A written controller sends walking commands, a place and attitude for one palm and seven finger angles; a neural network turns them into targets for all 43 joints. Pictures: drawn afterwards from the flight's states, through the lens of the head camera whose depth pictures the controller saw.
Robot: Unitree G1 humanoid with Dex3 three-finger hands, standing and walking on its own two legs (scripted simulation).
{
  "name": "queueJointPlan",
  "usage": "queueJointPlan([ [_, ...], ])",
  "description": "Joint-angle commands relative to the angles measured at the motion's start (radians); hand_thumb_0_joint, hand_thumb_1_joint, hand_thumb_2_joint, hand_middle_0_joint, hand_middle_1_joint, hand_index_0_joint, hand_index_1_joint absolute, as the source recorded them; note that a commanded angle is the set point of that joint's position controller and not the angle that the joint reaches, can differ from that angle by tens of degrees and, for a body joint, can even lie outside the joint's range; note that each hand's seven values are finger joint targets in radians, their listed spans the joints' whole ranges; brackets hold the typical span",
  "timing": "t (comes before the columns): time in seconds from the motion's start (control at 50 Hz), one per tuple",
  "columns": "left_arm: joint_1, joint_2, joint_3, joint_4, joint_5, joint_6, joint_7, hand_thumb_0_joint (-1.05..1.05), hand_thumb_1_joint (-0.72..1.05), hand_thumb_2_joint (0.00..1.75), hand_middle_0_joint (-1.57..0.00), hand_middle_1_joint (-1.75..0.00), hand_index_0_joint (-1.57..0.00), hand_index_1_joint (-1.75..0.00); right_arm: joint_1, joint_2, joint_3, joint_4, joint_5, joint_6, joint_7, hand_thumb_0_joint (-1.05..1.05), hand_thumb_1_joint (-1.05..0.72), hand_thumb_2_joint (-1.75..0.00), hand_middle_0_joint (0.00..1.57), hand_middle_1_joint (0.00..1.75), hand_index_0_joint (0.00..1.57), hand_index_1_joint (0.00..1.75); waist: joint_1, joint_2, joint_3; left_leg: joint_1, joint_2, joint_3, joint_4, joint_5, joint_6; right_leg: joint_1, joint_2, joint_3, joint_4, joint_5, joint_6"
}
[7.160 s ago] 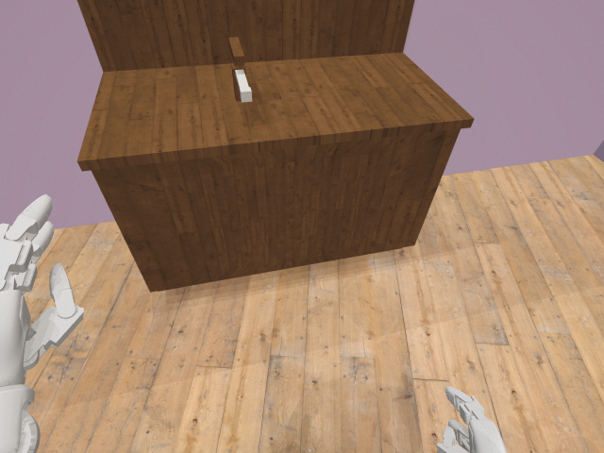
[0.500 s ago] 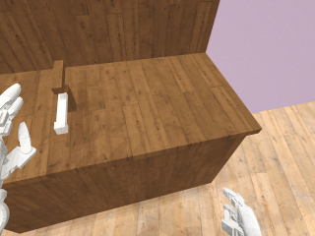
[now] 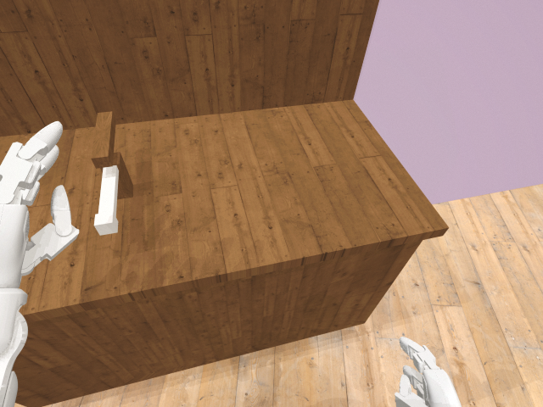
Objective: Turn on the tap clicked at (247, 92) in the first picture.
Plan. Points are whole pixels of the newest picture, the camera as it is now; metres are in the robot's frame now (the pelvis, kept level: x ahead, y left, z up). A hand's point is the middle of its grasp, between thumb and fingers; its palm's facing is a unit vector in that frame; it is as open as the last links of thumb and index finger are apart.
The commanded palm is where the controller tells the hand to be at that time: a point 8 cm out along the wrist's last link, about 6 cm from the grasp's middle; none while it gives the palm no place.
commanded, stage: turn the palm inward beside the body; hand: left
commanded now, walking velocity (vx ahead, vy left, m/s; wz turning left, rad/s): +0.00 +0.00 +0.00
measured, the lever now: (106, 223) +0.36 +0.32 +0.02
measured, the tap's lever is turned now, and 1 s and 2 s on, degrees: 0 0 0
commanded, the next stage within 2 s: none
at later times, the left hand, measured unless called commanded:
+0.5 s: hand (99, 267) +0.22 +0.22 +0.15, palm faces +0.51 -0.80 -0.31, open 7.4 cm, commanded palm +0.17 +0.26 +0.16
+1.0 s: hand (140, 290) +0.21 +0.18 +0.13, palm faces +0.46 -0.85 -0.24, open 7.4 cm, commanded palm +0.16 +0.23 +0.14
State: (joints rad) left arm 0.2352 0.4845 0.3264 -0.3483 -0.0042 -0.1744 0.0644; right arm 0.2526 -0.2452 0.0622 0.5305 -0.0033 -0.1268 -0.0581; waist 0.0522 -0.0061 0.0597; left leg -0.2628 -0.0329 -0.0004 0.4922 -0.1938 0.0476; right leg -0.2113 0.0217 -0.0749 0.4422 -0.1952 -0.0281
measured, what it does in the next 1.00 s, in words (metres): shifts its weight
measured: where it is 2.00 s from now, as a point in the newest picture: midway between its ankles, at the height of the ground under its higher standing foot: outside the picture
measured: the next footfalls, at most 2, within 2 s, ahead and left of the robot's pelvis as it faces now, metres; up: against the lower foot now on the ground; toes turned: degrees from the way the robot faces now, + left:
none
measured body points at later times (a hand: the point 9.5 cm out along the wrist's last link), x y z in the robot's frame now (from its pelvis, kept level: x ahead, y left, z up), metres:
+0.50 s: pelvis +0.02 -0.05 -0.02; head +0.01 -0.06 +0.43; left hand +0.19 +0.26 +0.17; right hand +0.23 -0.25 -0.10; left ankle +0.05 +0.08 -0.74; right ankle +0.03 -0.10 -0.74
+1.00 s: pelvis +0.03 -0.07 -0.02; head +0.02 -0.10 +0.43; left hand +0.18 +0.22 +0.14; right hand +0.22 -0.31 -0.10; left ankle +0.05 +0.08 -0.74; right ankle +0.03 -0.10 -0.74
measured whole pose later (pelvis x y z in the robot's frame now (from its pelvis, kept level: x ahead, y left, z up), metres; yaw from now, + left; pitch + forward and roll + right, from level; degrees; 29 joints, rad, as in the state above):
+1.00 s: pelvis +0.03 -0.07 -0.02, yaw +1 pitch +1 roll +1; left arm 0.51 0.27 0.30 -0.38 -0.19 -0.11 0.09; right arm 0.22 -0.27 0.00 0.67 0.01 -0.23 -0.09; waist 0.07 0.04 -0.07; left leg -0.37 0.01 -0.05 0.67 -0.32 -0.03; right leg -0.34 0.06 -0.13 0.67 -0.37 -0.12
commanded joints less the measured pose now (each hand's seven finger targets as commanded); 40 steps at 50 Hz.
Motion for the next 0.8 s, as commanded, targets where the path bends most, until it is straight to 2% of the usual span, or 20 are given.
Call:
queueJointPlan([
  [0.0,-0.076,0.013,0.118,-0.096,-0.129,0.064,-0.011,0.0,0.9,0.9,-0.2,-0.3,-0.2,-0.3,-0.149,-0.156,-0.087,-0.088,-0.014,-0.056,0.027,0.0,-0.9,-0.9,0.2,0.3,0.2,0.3,0.013,0.112,-0.305,0.223,0.051,-0.067,-0.087,0.151,-0.087,-0.036,0.021,-0.016,0.022,0.054,-0.018],
  [0.02,0.042,-0.049,0.102,-0.05,-0.187,0.108,-0.037,0.0,0.9,0.9,-0.2,-0.3,-0.2,-0.3,-0.179,-0.147,-0.077,-0.075,0.016,-0.061,0.03,0.0,-0.9,-0.9,0.2,0.3,0.2,0.3,0.023,0.145,-0.296,0.234,0.054,-0.057,-0.087,0.127,-0.09,-0.04,0.023,-0.016,0.022,0.051,-0.02],
  [0.04,0.088,-0.04,0.095,-0.107,-0.202,0.135,-0.061,0.0,0.9,0.9,-0.2,-0.3,-0.2,-0.3,-0.185,-0.157,-0.077,-0.063,0.013,-0.066,0.037,0.0,-0.9,-0.9,0.2,0.3,0.2,0.3,0.042,0.13,-0.258,0.189,0.056,-0.053,-0.093,0.092,-0.083,-0.031,0.006,-0.027,0.009,0.062,-0.019],
  [0.1,0.155,-0.016,0.036,-0.182,-0.129,0.193,-0.071,0.0,0.9,0.9,-0.2,-0.3,-0.2,-0.3,-0.239,-0.145,-0.06,-0.088,0.026,-0.049,0.049,0.0,-0.9,-0.9,0.2,0.3,0.2,0.3,0.017,0.026,-0.081,0.058,0.055,-0.054,-0.108,-0.023,-0.043,-0.071,0.006,-0.039,0.016,0.007,-0.009],
  [0.12,0.131,0.02,0.055,-0.235,-0.103,0.185,-0.046,0.0,0.9,0.9,-0.2,-0.3,-0.2,-0.3,-0.26,-0.138,-0.054,-0.098,0.031,-0.044,0.048,0.0,-0.9,-0.9,0.2,0.3,0.2,0.3,0.012,0.034,-0.06,0.039,0.047,-0.041,-0.103,-0.051,-0.035,-0.08,0.01,-0.031,0.017,-0.018,-0.01],
  [0.18,0.099,0.058,0.115,-0.328,-0.057,0.075,0.032,0.0,0.9,0.9,-0.2,-0.3,-0.2,-0.3,-0.255,-0.118,-0.067,-0.105,-0.008,-0.047,0.039,0.0,-0.9,-0.9,0.2,0.3,0.2,0.3,-0.001,-0.037,-0.1,0.002,0.045,-0.058,-0.066,-0.125,-0.025,-0.135,0.015,-0.023,0.047,-0.121,0.002],
  [0.2,0.054,0.064,0.127,-0.379,-0.058,0.02,0.06,0.0,0.9,0.9,-0.2,-0.3,-0.2,-0.3,-0.259,-0.106,-0.068,-0.1,-0.014,-0.054,0.036,0.0,-0.9,-0.9,0.2,0.3,0.2,0.3,0.0,-0.002,-0.121,0.008,0.041,-0.057,-0.053,-0.16,-0.025,-0.149,0.017,-0.012,0.053,-0.152,0.004],
  [0.22,-0.001,0.137,0.189,-0.459,-0.056,-0.039,0.094,0.0,0.9,0.9,-0.2,-0.3,-0.2,-0.3,-0.244,-0.098,-0.069,-0.083,-0.018,-0.065,0.029,0.0,-0.9,-0.9,0.2,0.3,0.2,0.3,0.009,0.043,-0.148,0.017,0.041,-0.055,-0.047,-0.184,-0.031,-0.15,0.021,-0.005,0.06,-0.168,0.003],
  [0.24,0.028,0.084,0.159,-0.452,-0.054,-0.081,0.118,0.0,0.9,0.9,-0.2,-0.3,-0.2,-0.3,-0.229,-0.08,-0.07,-0.081,-0.027,-0.079,0.029,0.0,-0.9,-0.9,0.2,0.3,0.2,0.3,0.02,0.115,-0.203,0.026,0.033,-0.048,-0.037,-0.192,-0.034,-0.137,0.016,0.003,0.069,-0.183,-0.002],
  [0.3,0.031,0.021,0.117,-0.349,-0.054,-0.14,0.157,0.0,0.9,0.9,-0.2,-0.3,-0.2,-0.3,-0.201,-0.076,-0.066,-0.029,-0.024,-0.101,0.031,0.0,-0.9,-0.9,0.2,0.3,0.2,0.3,-0.006,0.175,-0.149,-0.013,0.028,-0.056,0.008,-0.262,-0.029,-0.19,0.003,0.02,0.072,-0.209,-0.002],
  [0.32,0.016,0.043,0.133,-0.3,-0.048,-0.124,0.156,0.0,0.9,0.9,-0.2,-0.3,-0.2,-0.3,-0.202,-0.084,-0.064,-0.017,-0.022,-0.098,0.027,0.0,-0.9,-0.9,0.2,0.3,0.2,0.3,-0.016,0.14,-0.135,-0.026,0.026,-0.054,0.023,-0.265,-0.022,-0.193,-0.002,0.03,0.053,-0.225,0.001],
  [0.38,0.004,-0.009,0.047,-0.174,-0.078,-0.027,0.096,0.0,0.9,0.9,-0.2,-0.3,-0.2,-0.3,-0.224,-0.101,-0.058,-0.006,-0.012,-0.092,-0.002,0.0,-0.9,-0.9,0.2,0.3,0.2,0.3,-0.029,0.103,-0.075,-0.068,0.015,-0.041,0.045,-0.275,-0.01,-0.185,-0.03,0.066,0.0,-0.282,0.007],
  [0.42,0.037,0.006,0.047,-0.148,-0.103,0.064,0.048,0.0,0.9,0.9,-0.2,-0.3,-0.2,-0.3,-0.231,-0.108,-0.055,-0.019,-0.001,-0.088,-0.023,0.0,-0.9,-0.9,0.2,0.3,0.2,0.3,-0.009,0.088,-0.099,-0.064,0.011,-0.03,0.058,-0.208,-0.004,-0.143,-0.043,0.103,-0.036,-0.269,0.009],
  [0.5,0.047,0.026,0.064,-0.219,-0.135,0.145,-0.003,0.0,0.9,0.9,-0.2,-0.3,-0.2,-0.3,-0.224,-0.103,-0.057,-0.037,0.004,-0.085,-0.05,0.0,-0.9,-0.9,0.2,0.3,0.2,0.3,0.011,-0.034,-0.18,-0.049,0.025,-0.04,0.089,-0.036,-0.005,-0.045,-0.075,0.144,-0.026,-0.053,0.037],
  [0.58,0.165,0.038,0.161,-0.276,-0.163,0.049,0.014,0.0,0.9,0.9,-0.2,-0.3,-0.2,-0.3,-0.176,-0.091,-0.069,-0.029,-0.001,-0.105,-0.035,0.0,-0.9,-0.9,0.2,0.3,0.2,0.3,0.032,-0.058,-0.273,-0.039,0.024,-0.036,0.121,0.135,-0.011,0.024,-0.076,0.113,0.077,0.356,0.062],
  [0.62,0.195,0.065,0.211,-0.289,-0.167,-0.002,0.032,0.0,0.9,0.9,-0.2,-0.3,-0.2,-0.3,-0.16,-0.088,-0.077,-0.015,-0.001,-0.119,-0.023,0.0,-0.9,-0.9,0.2,0.3,0.2,0.3,0.04,0.003,-0.294,-0.024,0.017,-0.02,0.139,0.183,-0.014,0.03,-0.072,0.101,0.105,0.464,0.062],
  [0.64,0.216,0.021,0.181,-0.294,-0.174,-0.02,0.036,0.0,0.9,0.9,-0.2,-0.3,-0.2,-0.3,-0.148,-0.082,-0.078,-0.019,-0.003,-0.124,-0.015,0.0,-0.9,-0.9,0.2,0.3,0.2,0.3,0.03,0.017,-0.297,-0.027,0.015,-0.013,0.15,0.195,-0.016,0.032,-0.079,0.096,0.118,0.515,0.065],
  [0.68,0.265,-0.001,0.179,-0.254,-0.186,-0.028,0.037,0.0,0.9,0.9,-0.2,-0.3,-0.2,-0.3,-0.14,-0.088,-0.083,-0.014,0.004,-0.125,-0.008,0.0,-0.9,-0.9,0.2,0.3,0.2,0.3,0.024,0.013,-0.28,-0.057,0.015,-0.008,0.163,0.187,-0.018,0.034,-0.088,0.099,0.126,0.567,0.068],
  [0.72,0.26,-0.009,0.169,-0.225,-0.191,-0.009,0.032,0.0,0.9,0.9,-0.2,-0.3,-0.2,-0.3,-0.151,-0.091,-0.081,-0.012,0.014,-0.124,-0.011,0.0,-0.9,-0.9,0.2,0.3,0.2,0.3,0.018,0.043,-0.221,-0.076,0.014,-0.007,0.164,0.153,-0.016,-0.003,-0.09,0.108,0.108,0.507,0.066],
  [0.78,0.221,-0.028,0.13,-0.208,-0.21,0.023,0.017,0.0,0.9,0.9,-0.2,-0.3,-0.2,-0.3,-0.148,-0.104,-0.084,-0.022,0.021,-0.127,-0.028,0.0,-0.9,-0.9,0.2,0.3,0.2,0.3,0.007,-0.017,-0.188,-0.101,0.019,-0.022,0.155,0.089,-0.012,-0.035,-0.093,0.125,0.078,0.365,0.069],
])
